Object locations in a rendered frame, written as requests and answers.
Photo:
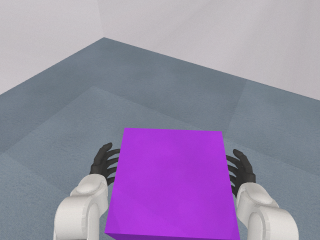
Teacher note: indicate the carton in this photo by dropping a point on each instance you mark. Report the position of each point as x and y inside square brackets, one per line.
[172, 184]

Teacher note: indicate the robot left hand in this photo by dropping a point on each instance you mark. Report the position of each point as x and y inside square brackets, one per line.
[100, 163]

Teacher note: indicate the robot right hand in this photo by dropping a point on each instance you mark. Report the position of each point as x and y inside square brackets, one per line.
[243, 172]

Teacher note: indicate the robot right forearm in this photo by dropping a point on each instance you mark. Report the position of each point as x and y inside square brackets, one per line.
[262, 216]

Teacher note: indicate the robot left forearm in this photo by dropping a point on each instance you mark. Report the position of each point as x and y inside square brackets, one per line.
[78, 215]

